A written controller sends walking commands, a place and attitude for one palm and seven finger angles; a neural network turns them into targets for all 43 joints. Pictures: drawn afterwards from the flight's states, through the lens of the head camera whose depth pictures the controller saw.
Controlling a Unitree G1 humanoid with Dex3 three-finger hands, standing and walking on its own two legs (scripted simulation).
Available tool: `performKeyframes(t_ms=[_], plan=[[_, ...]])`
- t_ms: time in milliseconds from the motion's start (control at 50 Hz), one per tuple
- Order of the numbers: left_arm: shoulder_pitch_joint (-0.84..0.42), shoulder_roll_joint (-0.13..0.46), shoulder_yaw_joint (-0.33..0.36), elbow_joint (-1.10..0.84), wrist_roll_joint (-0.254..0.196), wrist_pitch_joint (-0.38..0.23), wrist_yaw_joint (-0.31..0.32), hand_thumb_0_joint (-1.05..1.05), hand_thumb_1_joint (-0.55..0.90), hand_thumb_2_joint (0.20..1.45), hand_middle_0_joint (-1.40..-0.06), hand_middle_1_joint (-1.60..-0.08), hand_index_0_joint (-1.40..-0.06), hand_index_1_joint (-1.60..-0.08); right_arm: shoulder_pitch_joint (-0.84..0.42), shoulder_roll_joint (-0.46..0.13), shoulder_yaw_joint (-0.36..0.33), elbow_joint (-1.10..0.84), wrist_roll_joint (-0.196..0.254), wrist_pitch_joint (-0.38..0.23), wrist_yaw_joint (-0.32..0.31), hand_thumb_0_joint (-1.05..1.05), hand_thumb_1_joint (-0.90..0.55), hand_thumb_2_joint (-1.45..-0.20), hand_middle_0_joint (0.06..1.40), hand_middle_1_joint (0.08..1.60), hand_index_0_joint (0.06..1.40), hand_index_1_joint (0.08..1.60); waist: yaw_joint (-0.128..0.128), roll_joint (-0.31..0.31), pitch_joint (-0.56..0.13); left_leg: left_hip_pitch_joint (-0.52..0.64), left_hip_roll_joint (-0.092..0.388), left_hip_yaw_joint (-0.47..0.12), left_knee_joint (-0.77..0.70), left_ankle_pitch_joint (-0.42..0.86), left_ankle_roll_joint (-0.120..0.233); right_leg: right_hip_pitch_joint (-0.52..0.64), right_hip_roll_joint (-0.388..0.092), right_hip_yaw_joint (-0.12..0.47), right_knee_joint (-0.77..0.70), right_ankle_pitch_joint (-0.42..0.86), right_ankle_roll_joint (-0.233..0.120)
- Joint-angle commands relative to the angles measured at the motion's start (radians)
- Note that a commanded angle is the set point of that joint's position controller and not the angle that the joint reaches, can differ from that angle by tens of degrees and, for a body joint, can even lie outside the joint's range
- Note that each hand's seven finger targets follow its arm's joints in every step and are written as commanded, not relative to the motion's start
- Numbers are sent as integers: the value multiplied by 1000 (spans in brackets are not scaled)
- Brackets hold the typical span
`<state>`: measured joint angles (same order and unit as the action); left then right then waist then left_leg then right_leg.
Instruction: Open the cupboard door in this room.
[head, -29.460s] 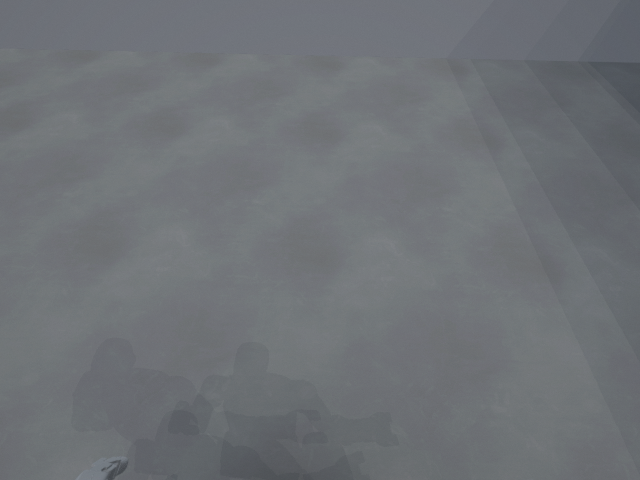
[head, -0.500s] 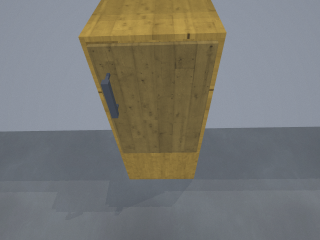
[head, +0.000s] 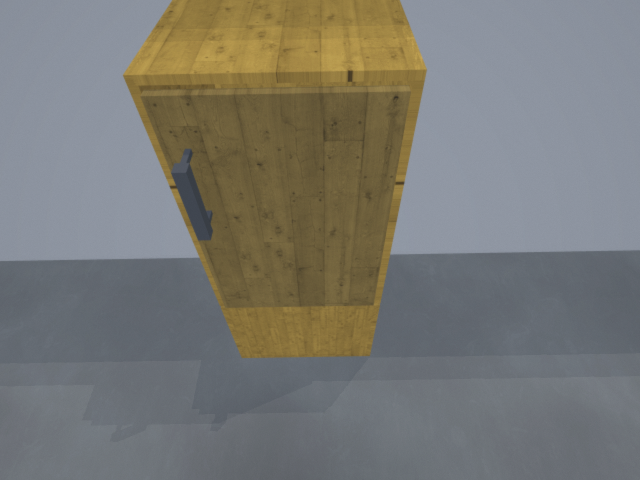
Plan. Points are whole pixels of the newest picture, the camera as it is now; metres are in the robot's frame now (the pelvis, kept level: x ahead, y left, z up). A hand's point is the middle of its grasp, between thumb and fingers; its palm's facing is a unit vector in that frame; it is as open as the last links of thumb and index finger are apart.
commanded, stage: look again from close up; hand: left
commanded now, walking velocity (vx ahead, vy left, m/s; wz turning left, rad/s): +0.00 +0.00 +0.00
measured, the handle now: (196, 196) +0.54 +0.24 +0.02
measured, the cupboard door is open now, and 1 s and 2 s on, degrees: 0 0 0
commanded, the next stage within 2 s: raise the hand with hooked fingers in 0.28 s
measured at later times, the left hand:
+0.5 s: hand out of the picture +0.12 +0.18 -0.09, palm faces +0.24 -0.94 -0.24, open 7.3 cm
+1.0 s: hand (163, 454) +0.16 +0.20 -0.03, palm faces +0.05 -1.00 -0.05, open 9.8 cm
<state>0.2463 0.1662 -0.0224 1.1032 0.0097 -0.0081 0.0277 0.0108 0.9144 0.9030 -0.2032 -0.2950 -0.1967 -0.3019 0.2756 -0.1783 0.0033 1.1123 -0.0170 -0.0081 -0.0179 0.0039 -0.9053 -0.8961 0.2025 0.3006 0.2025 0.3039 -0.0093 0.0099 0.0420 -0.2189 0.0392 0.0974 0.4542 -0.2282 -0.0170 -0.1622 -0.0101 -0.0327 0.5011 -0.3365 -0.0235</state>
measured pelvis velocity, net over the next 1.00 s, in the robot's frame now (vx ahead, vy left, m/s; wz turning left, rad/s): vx -0.06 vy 0.00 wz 0.04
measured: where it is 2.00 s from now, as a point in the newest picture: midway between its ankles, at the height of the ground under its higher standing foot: outside the picture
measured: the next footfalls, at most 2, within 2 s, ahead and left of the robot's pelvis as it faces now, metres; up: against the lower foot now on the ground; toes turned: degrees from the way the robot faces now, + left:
none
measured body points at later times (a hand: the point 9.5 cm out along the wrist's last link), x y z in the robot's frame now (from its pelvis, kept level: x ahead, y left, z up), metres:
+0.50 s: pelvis +0.01 -0.02 -0.01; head +0.03 -0.04 +0.44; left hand +0.10 +0.23 -0.08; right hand +0.09 -0.26 -0.15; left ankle +0.00 +0.13 -0.74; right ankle -0.04 -0.10 -0.74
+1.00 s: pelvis -0.06 +0.00 -0.09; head -0.01 +0.00 +0.36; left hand +0.15 +0.25 -0.03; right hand +0.15 -0.22 -0.16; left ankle +0.00 +0.14 -0.74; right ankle -0.04 -0.10 -0.74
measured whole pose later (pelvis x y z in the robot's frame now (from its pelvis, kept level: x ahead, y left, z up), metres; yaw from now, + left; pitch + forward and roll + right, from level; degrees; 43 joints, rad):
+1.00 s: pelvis -0.06 +0.00 -0.09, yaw +2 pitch +11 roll -2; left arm 0.30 0.23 0.17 0.07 -0.27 -0.44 -0.28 0.02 0.38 0.68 -0.24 -0.63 -0.23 -0.64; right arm 0.19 -0.21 0.02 0.56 0.01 -0.21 -0.07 0.01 -0.90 -0.90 0.20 0.30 0.21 0.30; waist 0.03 0.03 -0.11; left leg -0.91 0.05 -0.06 1.15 -0.44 -0.03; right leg -0.79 0.00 -0.12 1.14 -0.55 -0.05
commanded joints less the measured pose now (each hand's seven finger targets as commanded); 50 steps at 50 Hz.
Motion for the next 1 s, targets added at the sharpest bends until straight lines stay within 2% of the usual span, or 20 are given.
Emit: performKeyframes(t_ms=[0,340,360,380,400,420,440,460,480,500,560,620,680,720,760,800,820,860,900,980], plan=[[62,131,28,-27,2,-18,7,0,900,900,-200,-300,-200,-300,24,-90,-13,-32,4,-19,-10,0,-900,-900,200,300,200,300,12,-21,3,58,73,-72,-51,136,37,-68,-98,92,-121,230,-19],[90,118,35,-21,4,-21,12,0,900,900,-200,-300,-200,-300,4,-81,-12,-19,5,-15,-19,0,-900,-900,200,300,200,300,13,-25,-6,82,78,-55,-27,205,26,-28,-97,81,-121,402,-14],[192,116,45,8,14,-40,54,0,900,900,-200,-300,-200,-300,-94,-101,-24,-95,15,-13,-9,0,-900,-900,200,300,200,300,48,-82,68,-72,68,-12,227,83,-1,-43,-184,198,-160,868,74],[-586,323,106,-1546,-198,-274,32,0,877,890,-202,-315,-202,-315,-64,-249,-35,-421,66,-176,-58,0,-900,-900,200,300,200,300,-72,120,-425,202,-41,-41,37,280,68,59,-103,119,-29,821,-7],[-108,259,130,-1267,-112,-237,76,0,853,880,-203,-330,-203,-330,-83,-179,-35,-364,32,-260,-90,0,-900,-900,200,300,200,300,15,305,-471,324,-15,-54,-25,478,76,55,-24,55,67,588,-26],[160,46,23,-1128,-134,-101,110,0,830,870,-205,-345,-205,-345,-84,-135,-44,-387,65,-288,-84,0,-900,-900,200,300,200,300,7,261,-300,248,-2,-76,4,546,66,-95,0,-27,85,370,-9],[152,-68,-32,-1096,-176,-95,78,0,807,860,-207,-360,-207,-360,-62,-145,-44,-365,74,-294,-79,0,-900,-900,200,300,200,300,-25,102,-188,180,3,-71,74,524,65,-156,-6,-53,54,406,10],[70,29,56,-1128,-171,-138,60,0,783,850,-208,-375,-208,-375,-83,-176,-73,-410,56,-304,-78,0,-900,-900,200,300,200,300,-41,-25,-105,62,-19,-79,138,378,63,-231,-7,-49,37,431,24],[81,63,106,-1086,-169,-197,31,0,760,840,-210,-390,-210,-390,-66,-198,-84,-419,34,-306,-78,0,-900,-900,200,300,200,300,-68,-179,-122,-21,-33,-83,191,280,63,-290,-14,-47,63,456,46],[171,7,115,-969,-174,-256,-13,0,737,830,-212,-405,-212,-405,-74,-190,-88,-438,19,-306,-74,0,-900,-900,200,300,200,300,-43,-292,-106,-144,-39,-96,232,201,52,-340,-16,-50,115,437,64],[343,-19,159,-866,-220,-480,-195,0,667,800,-217,-450,-217,-450,-126,-174,-103,-519,11,-315,-28,0,-900,-900,200,300,200,300,62,-305,-208,-368,-58,-90,372,136,19,-371,-19,-9,312,472,55],[289,97,255,-890,-273,-653,-395,0,597,770,-222,-495,-222,-495,-154,-185,-111,-594,21,-310,7,0,-900,-900,200,300,200,300,83,-125,-283,-514,-72,-71,512,68,2,-407,-44,96,423,406,32],[222,138,298,-1042,-316,-577,-413,0,527,740,-227,-540,-227,-540,-198,-177,-107,-722,38,-270,-5,0,-900,-900,200,300,200,300,93,-95,-391,-575,-88,-42,553,-24,20,-357,-61,175,383,202,44],[113,163,310,-1139,-327,-518,-366,0,480,720,-230,-570,-230,-570,-194,-169,-100,-754,43,-241,-22,0,-900,-900,200,300,200,300,62,-125,-362,-593,-75,-56,577,-89,30,-420,-51,203,344,43,53],[11,158,290,-1249,-310,-512,-314,0,433,700,-233,-600,-233,-600,-149,-159,-93,-755,43,-227,-35,0,-900,-900,200,300,200,300,26,-38,-323,-564,-52,-66,583,-113,39,-494,-32,178,327,-72,36],[-69,158,252,-1367,-284,-544,-275,0,387,680,-237,-630,-237,-630,-120,-157,-81,-747,36,-231,-49,0,-900,-900,200,300,200,300,-4,28,-344,-512,-32,-83,585,-89,50,-552,-7,128,351,-72,21],[-129,170,232,-1398,-277,-555,-271,0,363,670,-238,-645,-238,-645,-112,-163,-72,-740,32,-235,-58,0,-900,-900,200,300,200,300,-28,4,-333,-509,-22,-99,590,-83,54,-578,6,113,367,-62,17],[-92,161,211,-1363,-266,-556,-280,0,317,650,-242,-675,-242,-675,-96,-164,-63,-714,30,-251,-66,0,-900,-900,200,300,200,300,-30,64,-353,-482,-19,-110,577,-75,53,-596,18,73,384,-47,9],[-93,165,207,-1287,-277,-524,-303,0,270,630,-245,-705,-245,-705,-101,-173,-52,-698,37,-264,-72,0,-900,-900,200,300,200,300,-40,39,-307,-506,-19,-122,558,-119,50,-611,24,59,363,-105,11],[-56,213,277,-1191,-313,-411,-339,0,177,590,-252,-765,-252,-765,-111,-185,-41,-701,49,-271,-80,0,-900,-900,200,300,200,300,2,23,-345,-504,-28,-125,501,-161,47,-547,19,58,312,-205,15]])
